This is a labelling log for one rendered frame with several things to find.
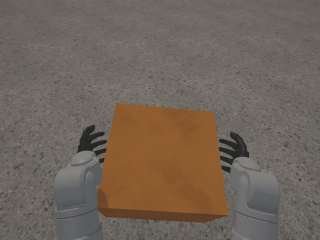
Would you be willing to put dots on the left robot hand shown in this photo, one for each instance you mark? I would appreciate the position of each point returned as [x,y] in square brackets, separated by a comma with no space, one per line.
[86,139]

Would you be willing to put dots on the right robot hand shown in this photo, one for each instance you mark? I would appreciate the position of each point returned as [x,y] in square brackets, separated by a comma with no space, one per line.
[240,150]

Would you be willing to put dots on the carton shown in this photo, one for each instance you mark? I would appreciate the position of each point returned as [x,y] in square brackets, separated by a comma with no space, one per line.
[162,164]

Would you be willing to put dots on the right robot forearm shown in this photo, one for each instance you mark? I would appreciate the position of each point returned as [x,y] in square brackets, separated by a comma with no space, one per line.
[257,201]

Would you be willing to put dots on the left robot forearm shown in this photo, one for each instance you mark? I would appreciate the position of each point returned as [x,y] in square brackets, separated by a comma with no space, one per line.
[75,198]

